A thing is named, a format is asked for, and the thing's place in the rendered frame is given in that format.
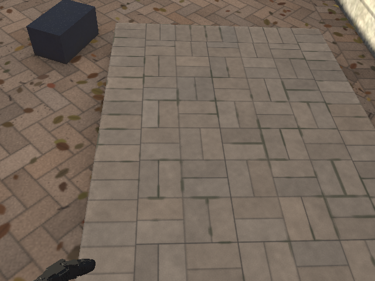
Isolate robot left hand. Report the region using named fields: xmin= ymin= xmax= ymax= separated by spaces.
xmin=33 ymin=259 xmax=96 ymax=281

